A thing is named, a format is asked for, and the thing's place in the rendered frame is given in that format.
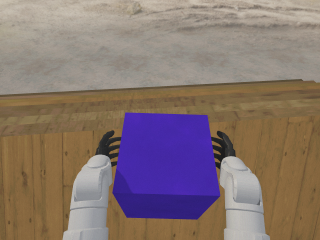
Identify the left robot hand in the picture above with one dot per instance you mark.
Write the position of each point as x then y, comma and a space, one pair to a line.
105, 149

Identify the right robot hand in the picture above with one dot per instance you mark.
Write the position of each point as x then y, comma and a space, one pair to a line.
226, 149

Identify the left robot forearm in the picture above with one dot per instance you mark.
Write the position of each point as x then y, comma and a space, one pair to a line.
89, 201

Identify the right robot forearm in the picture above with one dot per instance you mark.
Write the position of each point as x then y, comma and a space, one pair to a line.
243, 201

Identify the carton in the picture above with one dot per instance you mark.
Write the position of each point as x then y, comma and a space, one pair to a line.
166, 167

